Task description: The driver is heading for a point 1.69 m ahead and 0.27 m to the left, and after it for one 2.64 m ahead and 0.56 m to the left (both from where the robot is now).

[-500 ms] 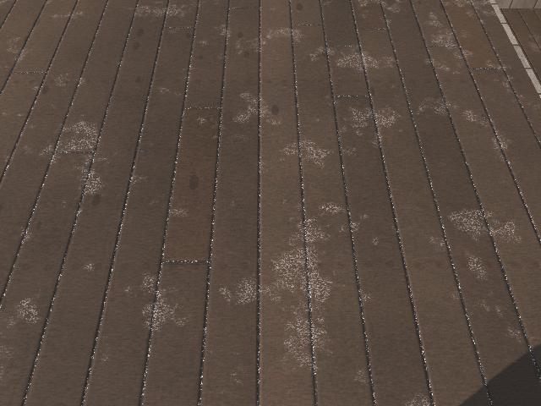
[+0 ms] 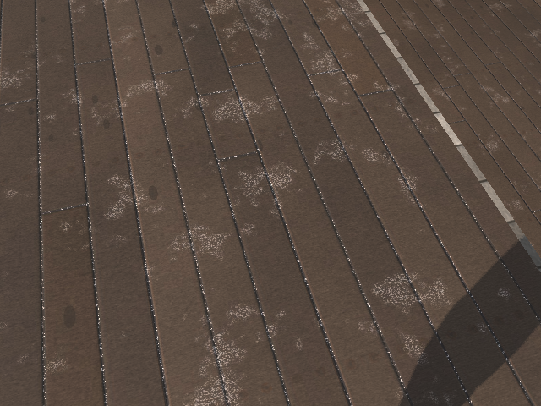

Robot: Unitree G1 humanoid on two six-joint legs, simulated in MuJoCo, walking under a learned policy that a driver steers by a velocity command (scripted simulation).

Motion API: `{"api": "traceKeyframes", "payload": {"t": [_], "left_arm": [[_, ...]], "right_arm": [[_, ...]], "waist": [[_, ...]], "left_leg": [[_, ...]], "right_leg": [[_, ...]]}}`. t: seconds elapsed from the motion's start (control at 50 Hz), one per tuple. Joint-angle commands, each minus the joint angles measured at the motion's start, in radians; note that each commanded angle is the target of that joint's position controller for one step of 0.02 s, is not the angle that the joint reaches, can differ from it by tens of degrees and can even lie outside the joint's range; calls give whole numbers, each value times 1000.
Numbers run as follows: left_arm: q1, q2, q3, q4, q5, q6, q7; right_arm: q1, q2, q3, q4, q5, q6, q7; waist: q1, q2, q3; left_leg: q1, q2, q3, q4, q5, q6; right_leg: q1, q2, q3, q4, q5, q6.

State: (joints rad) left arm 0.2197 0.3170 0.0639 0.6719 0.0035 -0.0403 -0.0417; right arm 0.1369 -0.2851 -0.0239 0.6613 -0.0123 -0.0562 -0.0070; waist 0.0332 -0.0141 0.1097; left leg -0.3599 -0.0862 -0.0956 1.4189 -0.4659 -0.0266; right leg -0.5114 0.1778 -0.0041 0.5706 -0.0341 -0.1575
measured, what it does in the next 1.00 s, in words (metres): walks ahead, turning left: left foot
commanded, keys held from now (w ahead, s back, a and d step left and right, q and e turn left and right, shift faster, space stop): e+shift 0.04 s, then q+shift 0.66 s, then e+shift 0.30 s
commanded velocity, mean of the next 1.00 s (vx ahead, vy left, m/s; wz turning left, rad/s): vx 0.06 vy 0.00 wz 0.23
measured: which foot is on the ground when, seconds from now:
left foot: up 0.00-0.62, down 0.64-1.00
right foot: down 0.00-0.64, up 0.66-1.00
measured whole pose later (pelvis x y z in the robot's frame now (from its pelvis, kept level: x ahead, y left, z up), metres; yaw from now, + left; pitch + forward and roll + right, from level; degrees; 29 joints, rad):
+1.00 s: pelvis +0.19 +0.14 +0.03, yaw +16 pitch +1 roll +0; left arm 0.21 0.30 0.06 0.77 -0.03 0.05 0.00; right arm 0.08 -0.22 -0.02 0.63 -0.03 0.02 -0.02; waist 0.04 -0.03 0.03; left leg -0.19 -0.05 0.02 0.45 -0.28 0.06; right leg -0.48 -0.05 0.02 0.89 -0.37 0.09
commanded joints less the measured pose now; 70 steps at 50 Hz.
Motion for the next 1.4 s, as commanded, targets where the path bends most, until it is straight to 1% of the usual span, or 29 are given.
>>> {"api": "traceKeyframes", "payload": {"t": [0.02, 0.06, 0.12, 0.2, 0.24, 0.3, 0.42, 0.54, 0.62, 0.64, 0.66, 0.68, 0.7, 0.74, 0.76, 0.84, 0.88, 0.94, 1.02, 1.12, 1.2, 1.22, 1.24, 1.26, 1.28, 1.3, 1.32, 1.34, 1.4], "left_arm": [[-50, 126, 40, -140, -12, -5, 19], [-63, 121, 41, -140, -11, 4, 29], [17, 107, 26, -97, 2, 9, 56], [-33, 13, -30, -63, 24, 33, 72], [-50, 32, -26, -54, 39, 38, 74], [-48, 84, -3, -40, 38, 49, 82], [-88, 66, 6, -28, 16, 61, 80], [-105, 103, 29, -25, 7, 84, 74], [-125, 103, 35, -16, -30, 70, 72], [-83, 83, 33, 0, -26, 51, 66], [-89, 22, 15, -47, 34, 35, 54], [-142, 42, 13, -68, 50, 18, 46], [-177, 89, 25, -64, 22, 13, 42], [-130, 95, 28, -12, -8, 29, 55], [-129, 100, 30, 1, -7, 41, 58], [-56, 35, 5, 54, -19, 58, 45], [-74, 39, 1, 48, -23, 62, 43], [-96, 113, 24, 11, -31, 71, 46], [-82, 89, 29, -13, -27, 84, 46], [-73, 54, 28, -53, -33, 82, 23], [-15, 67, 46, -72, -37, 90, 3], [55, 96, 63, -59, -31, 91, 14], [132, 215, 102, -61, -29, 88, 36], [144, 331, 118, -79, 6, 73, 39], [127, 240, 94, -93, 10, 53, 31], [76, 212, 84, -91, -1, 40, 35], [19, 191, 80, -95, -24, 39, 43], [-29, 175, 72, -106, -42, 48, 52], [-56, 181, 70, -126, -27, 63, 71]], "right_arm": [[65, -159, -41, -93, -5, 19, -8], [102, -127, -41, -59, -6, 25, -17], [106, -105, -34, -39, -10, 33, -39], [95, -85, -32, -25, 16, 61, -50], [50, -102, -40, -36, 26, 63, -50], [23, -149, -60, -52, 43, 59, -47], [76, -120, -66, -54, 35, 61, -26], [86, -82, -53, -79, 46, 54, 11], [163, -108, -73, -70, 45, 54, 28], [219, -166, -97, -63, 35, 53, 14], [255, -324, -134, -84, 23, 57, -6], [232, -308, -126, -125, -5, 51, -2], [216, -267, -120, -123, -3, 47, 6], [77, -183, -94, -138, 31, 58, -5], [54, -147, -77, -146, 36, 64, -12], [18, -65, -32, -105, -11, 59, -15], [5, -93, -38, -87, -22, 57, -16], [6, -173, -66, -72, -21, 73, -22], [-24, -140, -67, -61, -10, 78, -24], [-47, -146, -85, -55, 4, 81, -22], [-61, -160, -100, -47, 41, 75, -16], [-42, -147, -100, -33, 46, 65, -13], [-30, -120, -94, -47, 19, 52, -8], [-100, -48, -67, -121, -28, 39, -6], [-142, -98, -78, -101, -24, 34, -1], [-143, -116, -82, -100, 2, 32, 1], [-126, -118, -85, -84, 4, 32, -7], [-121, -134, -91, -82, -4, 35, -17], [-71, -108, -87, -60, 0, 39, -16]], "waist": [[-79, 68, -203], [-90, 62, -192], [-43, 40, -284], [-39, -44, -281], [-9, -78, -205], [28, -102, -140], [15, -67, -145], [3, -88, -206], [-65, -95, -233], [-91, -14, -253], [-54, 306, -290], [-90, 301, -382], [-112, 171, -369], [-53, 76, -301], [-52, 91, -280], [-23, 125, -264], [-40, 155, -221], [-65, 160, -150], [-63, 126, -105], [-59, 122, -153], [-14, 135, -192], [24, 97, -221], [43, -92, -264], [24, -348, -341], [74, -149, -386], [37, -93, -312], [3, -27, -252], [-17, -31, -213], [-46, -76, -221]], "left_leg": [[-233, 60, -90, -118, 47, 0], [-207, 86, -61, -226, 59, -26], [-210, 116, -13, -209, 136, -74], [-175, 154, -17, -288, 276, -87], [-194, 156, -37, -368, 305, -78], [-308, 149, -71, -414, 236, -78], [-358, 185, -3, -413, 105, -106], [-194, 152, 118, -628, 123, -69], [37, 90, 163, -956, 334, 17], [218, 113, 69, -1045, 535, 74], [468, 394, -318, -991, 1075, 218], [539, 502, -478, -966, 1208, 396], [524, 440, -393, -980, 1129, 381], [449, 355, -225, -974, 977, 271], [385, 335, -177, -981, 985, 251], [274, 270, -27, -1016, 939, 229], [226, 274, 7, -1035, 882, 227], [228, 348, -39, -1073, 758, 268], [278, 397, -44, -1086, 692, 285], [345, 401, 48, -1026, 848, 255], [335, 384, 145, -883, 879, 174], [258, 334, 208, -749, 852, 112], [8, 231, 262, -490, 531, 14], [-316, 34, 178, -235, -210, -52], [-347, 70, 0, -130, -236, -38], [-363, 87, -12, -142, -147, -18], [-373, 102, -6, -208, -64, -14], [-367, 110, -5, -272, 3, -20], [-273, 62, 2, -339, 103, -53]], "right_leg": [[320, -289, 614, -327, -115, -116], [257, -266, 502, -283, 86, -93], [267, -299, 371, -192, 529, -90], [240, -258, 246, -222, 235, -6], [235, -270, 242, -265, 24, 6], [357, -352, 303, -287, -58, -30], [505, -426, 253, -254, 210, -113], [538, -432, 96, -185, 508, -85], [471, -412, -1, -24, 430, 11], [328, -349, -58, 127, 272, 92], [-18, -213, -117, 433, -415, 192], [-202, -119, 44, 619, -664, 214], [-226, -147, 109, 682, -604, 208], [-238, -203, 82, 630, -465, 217], [-180, -216, 68, 609, -430, 227], [16, -231, 38, 413, -296, 254], [81, -231, 32, 307, -265, 254], [15, -231, 23, 334, -321, 250], [-74, -266, 27, 362, -370, 251], [-16, -254, -41, 243, -365, 224], [147, -199, -101, 2, -240, 155], [294, -173, -78, -111, -89, 113], [534, -312, 182, -164, 326, 18], [684, -555, 604, -157, 632, -220], [685, -555, 544, -176, 545, -238], [616, -500, 452, -183, 444, -184], [562, -436, 394, -193, 331, -126], [514, -407, 369, -206, 281, -94], [433, -346, 344, -207, 324, -79]]}}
